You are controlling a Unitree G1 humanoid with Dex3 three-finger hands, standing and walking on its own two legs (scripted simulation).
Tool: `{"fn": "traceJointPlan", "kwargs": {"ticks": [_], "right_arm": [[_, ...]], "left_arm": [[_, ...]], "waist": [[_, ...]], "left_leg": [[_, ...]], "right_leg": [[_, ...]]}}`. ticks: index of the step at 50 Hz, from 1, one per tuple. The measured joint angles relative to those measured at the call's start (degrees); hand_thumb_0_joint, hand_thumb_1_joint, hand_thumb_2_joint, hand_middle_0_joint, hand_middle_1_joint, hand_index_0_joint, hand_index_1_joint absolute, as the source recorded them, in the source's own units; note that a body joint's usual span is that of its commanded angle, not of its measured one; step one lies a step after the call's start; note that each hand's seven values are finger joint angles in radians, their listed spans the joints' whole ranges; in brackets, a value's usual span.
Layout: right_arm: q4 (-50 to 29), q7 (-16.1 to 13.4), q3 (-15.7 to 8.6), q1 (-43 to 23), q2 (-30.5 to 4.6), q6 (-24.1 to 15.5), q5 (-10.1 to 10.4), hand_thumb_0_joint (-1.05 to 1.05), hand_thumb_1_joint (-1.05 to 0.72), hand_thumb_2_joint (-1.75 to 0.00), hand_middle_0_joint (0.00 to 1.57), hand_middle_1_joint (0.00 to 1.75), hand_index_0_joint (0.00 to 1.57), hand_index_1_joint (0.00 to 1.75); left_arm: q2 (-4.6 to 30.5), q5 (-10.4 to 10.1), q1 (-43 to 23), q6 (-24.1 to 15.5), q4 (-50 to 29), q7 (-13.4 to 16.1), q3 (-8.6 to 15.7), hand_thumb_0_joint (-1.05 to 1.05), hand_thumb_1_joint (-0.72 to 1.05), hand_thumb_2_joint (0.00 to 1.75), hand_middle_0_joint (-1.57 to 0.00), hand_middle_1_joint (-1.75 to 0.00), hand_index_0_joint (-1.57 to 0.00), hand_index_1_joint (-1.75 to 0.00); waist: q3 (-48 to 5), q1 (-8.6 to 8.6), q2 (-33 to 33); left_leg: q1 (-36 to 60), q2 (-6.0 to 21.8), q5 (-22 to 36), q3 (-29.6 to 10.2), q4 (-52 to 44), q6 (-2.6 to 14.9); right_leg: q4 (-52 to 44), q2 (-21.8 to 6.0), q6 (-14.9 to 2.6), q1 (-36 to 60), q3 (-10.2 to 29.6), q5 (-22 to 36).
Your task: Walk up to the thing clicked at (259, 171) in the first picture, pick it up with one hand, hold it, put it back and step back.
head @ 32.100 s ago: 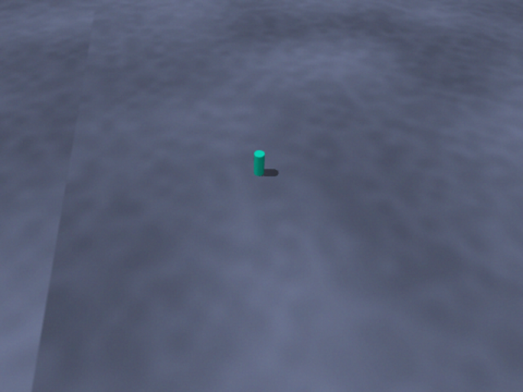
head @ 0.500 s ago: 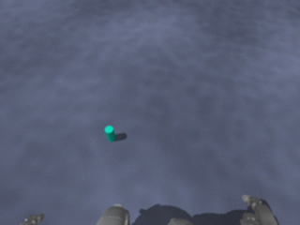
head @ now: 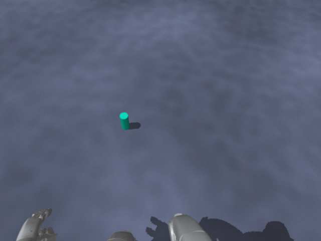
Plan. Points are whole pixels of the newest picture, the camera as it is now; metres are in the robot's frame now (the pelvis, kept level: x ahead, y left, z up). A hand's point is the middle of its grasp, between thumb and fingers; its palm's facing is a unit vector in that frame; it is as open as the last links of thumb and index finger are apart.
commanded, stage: step back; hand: left
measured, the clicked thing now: (124, 121) +0.86 +0.21 -0.69
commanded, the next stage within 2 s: stand in 1.42 s
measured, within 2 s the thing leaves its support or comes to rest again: neither
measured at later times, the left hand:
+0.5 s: hand out of the picture -0.08 +0.27 -0.14, palm faces +0.02 -0.90 -0.43, open 7.4 cm
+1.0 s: hand out of the picture -0.15 +0.26 -0.15, palm faces +0.03 -0.94 -0.35, open 7.4 cm
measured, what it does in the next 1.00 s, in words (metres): walks backwards: right foot, then left foot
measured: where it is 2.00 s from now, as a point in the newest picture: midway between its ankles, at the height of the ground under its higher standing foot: outside the picture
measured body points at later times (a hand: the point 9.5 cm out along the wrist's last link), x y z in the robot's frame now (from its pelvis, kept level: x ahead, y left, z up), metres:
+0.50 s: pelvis -0.17 -0.01 -0.01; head -0.13 -0.02 +0.44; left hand -0.08 +0.31 -0.11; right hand -0.08 -0.33 -0.13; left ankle -0.19 +0.11 -0.72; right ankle -0.12 -0.13 -0.73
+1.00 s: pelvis -0.19 +0.00 +0.00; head -0.19 +0.00 +0.45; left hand -0.15 +0.31 -0.12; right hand -0.11 -0.31 -0.12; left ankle -0.18 +0.11 -0.73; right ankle -0.18 -0.14 -0.73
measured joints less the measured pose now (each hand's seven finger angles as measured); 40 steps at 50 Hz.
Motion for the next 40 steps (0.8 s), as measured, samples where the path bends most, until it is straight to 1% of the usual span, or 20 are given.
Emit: {"fn": "traceJointPlan", "kwargs": {"ticks": [2, 4, 7, 9, 10, 11, 12, 14, 16, 18, 21, 24, 25, 27, 30, 33, 36, 37, 39, 40], "right_arm": [[-0.4, -0.2, 0.1, -0.8, 0.0, 0.0, 0.0, 0.00, -0.90, -0.89, 0.21, 0.30, 0.21, 0.30], [-1.4, -0.3, 0.0, -1.9, -0.1, -0.1, -0.1, 0.00, -0.90, -0.89, 0.21, 0.30, 0.21, 0.30], [-3.2, -0.3, -0.1, -3.7, -0.7, -0.3, 0.0, 0.00, -0.90, -0.89, 0.21, 0.30, 0.21, 0.30], [-4.0, -0.2, 0.0, -4.8, -1.4, 0.0, 0.4, 0.00, -0.90, -0.89, 0.21, 0.30, 0.21, 0.30], [-4.0, -0.1, -0.1, -5.6, -2.0, 0.3, 0.7, 0.00, -0.90, -0.89, 0.21, 0.30, 0.21, 0.30], [-3.8, -0.2, -0.3, -6.3, -2.6, 0.6, 1.0, 0.00, -0.90, -0.89, 0.21, 0.30, 0.21, 0.30], [-3.5, -0.5, -0.6, -6.4, -2.7, 1.0, 1.2, 0.00, -0.90, -0.89, 0.21, 0.30, 0.21, 0.30], [-2.8, -1.0, -0.8, -6.0, -2.3, 1.6, 1.5, 0.00, -0.90, -0.89, 0.21, 0.30, 0.21, 0.30], [-2.4, -1.1, -0.8, -4.9, -2.5, 1.6, 1.9, 0.00, -0.90, -0.89, 0.21, 0.30, 0.20, 0.30], [-2.1, -1.2, -0.8, -3.6, -2.7, 1.2, 1.8, 0.00, -0.90, -0.89, 0.21, 0.30, 0.20, 0.30], [-0.8, -0.9, -0.9, -1.4, -2.8, 0.9, 1.4, 0.00, -0.90, -0.89, 0.21, 0.30, 0.20, 0.30], [1.3, -0.4, -1.0, 0.3, -2.4, 0.7, 0.8, 0.00, -0.90, -0.89, 0.21, 0.30, 0.20, 0.30], [2.1, -0.2, -1.1, 0.8, -2.2, 0.4, 0.7, 0.00, -0.90, -0.89, 0.21, 0.30, 0.20, 0.30], [3.9, 0.0, -1.4, 0.9, -0.9, -0.3, 0.2, 0.00, -0.90, -0.89, 0.21, 0.30, 0.20, 0.30], [5.2, 0.7, -0.7, 1.7, 0.2, -1.1, -0.3, 0.00, -0.90, -0.89, 0.21, 0.30, 0.20, 0.30], [5.8, 0.7, 0.0, 1.7, 1.2, -2.2, -0.5, 0.00, -0.90, -0.89, 0.21, 0.30, 0.21, 0.30], [5.6, 1.0, 0.0, 1.1, 1.5, -2.4, -0.6, 0.00, -0.90, -0.89, 0.21, 0.30, 0.21, 0.30], [5.4, 1.1, 0.0, 0.7, 1.4, -2.3, -0.6, 0.00, -0.90, -0.89, 0.21, 0.30, 0.21, 0.30], [5.3, 1.1, -0.3, -0.1, 0.8, -1.9, -0.2, 0.00, -0.90, -0.89, 0.21, 0.30, 0.21, 0.30], [5.3, 1.0, -0.4, -0.2, 0.6, -1.7, 0.0, 0.00, -0.90, -0.89, 0.21, 0.30, 0.21, 0.30]], "left_arm": [[-0.1, -0.1, 0.8, -0.3, 0.4, -0.3, 0.1, 0.01, 0.91, 0.89, -0.21, -0.30, -0.20, -0.30], [-0.1, 0.1, 1.7, -0.6, 0.6, -0.5, 0.1, 0.01, 0.91, 0.89, -0.21, -0.30, -0.20, -0.30], [-0.2, 0.4, 2.8, -1.0, 1.4, -0.7, -0.2, 0.01, 0.91, 0.89, -0.21, -0.30, -0.20, -0.30], [-0.2, 0.6, 3.4, -1.4, 2.2, -0.9, -0.3, 0.01, 0.91, 0.89, -0.21, -0.30, -0.20, -0.30], [-0.7, 0.9, 3.5, -1.7, 2.9, -0.8, -0.3, 0.01, 0.91, 0.89, -0.21, -0.30, -0.20, -0.30], [-1.6, 1.2, 3.5, -1.9, 3.6, -0.9, -0.4, 0.01, 0.91, 0.89, -0.21, -0.30, -0.20, -0.29], [-1.9, 1.4, 4.0, -1.9, 3.7, -1.2, -0.7, 0.01, 0.91, 0.89, -0.21, -0.30, -0.20, -0.29], [-2.1, 1.5, 5.2, -2.0, 3.7, -1.4, -1.0, 0.01, 0.91, 0.89, -0.21, -0.30, -0.20, -0.30], [-2.5, 1.7, 5.8, -1.8, 3.9, -1.2, -1.2, 0.01, 0.91, 0.89, -0.21, -0.30, -0.20, -0.30], [-2.5, 2.0, 5.8, -1.8, 3.7, -0.9, -1.1, 0.01, 0.90, 0.89, -0.21, -0.30, -0.20, -0.30], [-2.2, 2.4, 5.3, -2.3, 2.9, -0.8, -0.8, 0.01, 0.90, 0.89, -0.21, -0.30, -0.20, -0.30], [-1.3, 2.5, 4.5, -2.9, 2.2, -1.0, -0.5, 0.01, 0.90, 0.89, -0.21, -0.30, -0.20, -0.30], [-1.0, 2.3, 4.3, -2.8, 2.1, -1.1, -0.5, 0.01, 0.90, 0.89, -0.21, -0.30, -0.20, -0.30], [0.1, 1.9, 3.9, -2.6, 2.6, -1.1, -0.5, 0.01, 0.90, 0.89, -0.21, -0.30, -0.20, -0.30], [0.2, 1.3, 5.2, -2.0, 5.5, -1.4, -0.5, 0.01, 0.91, 0.89, -0.21, -0.30, -0.20, -0.30], [0.7, 0.6, 6.5, -2.2, 7.7, -2.1, -0.4, 0.01, 0.91, 0.89, -0.21, -0.30, -0.20, -0.30], [0.6, 0.6, 7.9, -2.7, 9.5, -2.7, -0.4, 0.01, 0.91, 0.89, -0.21, -0.30, -0.20, -0.29], [0.4, 0.7, 8.2, -3.0, 10.1, -2.7, -0.4, 0.01, 0.91, 0.89, -0.21, -0.30, -0.20, -0.29], [-0.8, 1.1, 8.0, -3.6, 11.4, -2.4, -0.4, 0.01, 0.91, 0.89, -0.21, -0.30, -0.20, -0.29], [-1.3, 1.3, 8.1, -4.0, 11.7, -2.3, -0.6, 0.01, 0.91, 0.89, -0.21, -0.30, -0.20, -0.29]], "waist": [[-0.6, 0.45, 0.3], [-0.7, 0.95, 0.5], [-0.7, 1.56, 1.0], [-0.8, 2.02, 1.4], [-0.6, 2.21, 2.5], [-0.1, 1.79, 4.4], [-0.3, 1.71, 4.8], [-1.1, 2.75, 3.4], [-1.7, 3.01, 3.0], [-2.2, 2.94, 2.9], [-2.6, 2.65, 3.1], [-3.2, 2.53, 2.7], [-3.4, 2.42, 2.5], [-2.9, 2.72, -0.1], [-4.7, 1.91, -0.4], [-5.7, 1.69, -0.9], [-6.5, 1.71, -0.7], [-6.8, 1.84, -0.4], [-6.1, 1.74, 2.0], [-6.2, 1.78, 2.9]], "left_leg": [[-1.0, 1.0, 1.7, 0.3, -1.1, -0.01], [-2.3, 1.7, 3.0, 0.8, -1.4, -0.03], [-4.9, 2.7, 4.4, 1.7, -0.4, -0.75], [-7.2, 3.3, 4.9, 2.3, 1.3, -1.65], [-8.4, 4.2, 5.1, 2.1, 2.4, -2.20], [-9.2, 4.8, 5.1, 0.5, 3.4, -1.75], [-10.3, 3.5, 0.3, -1.4, 5.9, -1.47], [-12.6, -1.1, -8.2, -4.2, 15.9, -1.57], [-13.6, -4.4, -9.8, -6.1, 24.6, -1.53], [-12.7, -5.4, -9.9, -6.1, 28.4, -1.84], [-8.1, -4.0, -11.0, -4.6, 24.0, -2.34], [-1.4, -1.7, -12.6, -1.5, 11.5, -1.93], [1.2, -1.1, -11.3, -0.5, 5.7, -1.48], [4.1, -2.4, -3.5, 1.0, -0.9, -0.72], [3.9, -2.0, -2.2, 1.0, -1.5, 0.52], [4.7, -1.2, -0.4, 1.3, -3.7, 0.03], [4.5, -0.3, -0.1, 2.0, -4.0, -0.39], [4.2, 0.1, -0.4, 2.2, -3.4, -0.62], [3.9, 2.0, -1.2, 1.5, -1.5, -1.18], [3.5, 2.3, -2.5, 0.7, -0.6, -1.20]], "right_leg": [[1.8, 0.4, 0.49, 1.7, -0.4, 0.0], [-1.6, -0.5, 1.34, 4.9, -1.2, -0.5], [-13.4, -2.8, 1.72, 10.9, -3.1, 0.3], [-24.4, -3.9, 1.09, 15.5, -4.5, 5.4], [-28.0, -3.4, 0.75, 16.8, -5.0, 5.5], [-28.3, -2.2, 0.41, 16.7, -5.9, 6.2], [-27.4, -2.2, 0.08, 15.7, -6.2, 6.8], [-26.2, -3.7, -0.38, 13.8, -5.2, 7.9], [-27.1, -5.0, -0.38, 13.0, -5.0, 9.6], [-27.7, -5.8, -0.31, 12.0, -5.3, 11.0], [-27.8, -6.5, -0.15, 10.6, -6.9, 12.4], [-26.7, -7.6, 0.13, 9.0, -8.7, 12.9], [-26.1, -8.0, 0.38, 8.4, -9.2, 12.9], [-24.0, -9.7, 0.65, 7.5, -7.9, 12.3], [-19.7, -7.1, 0.32, 6.4, -5.1, 4.3], [-18.0, -5.8, 0.09, 7.4, -3.7, 5.0], [-24.4, -6.0, 0.23, 11.6, -4.6, 4.7], [-28.2, -5.9, 0.11, 13.6, -5.0, 5.9], [-33.0, -4.2, 0.39, 16.0, -6.0, 13.8], [-33.7, -3.7, 0.43, 16.3, -6.5, 14.7]]}}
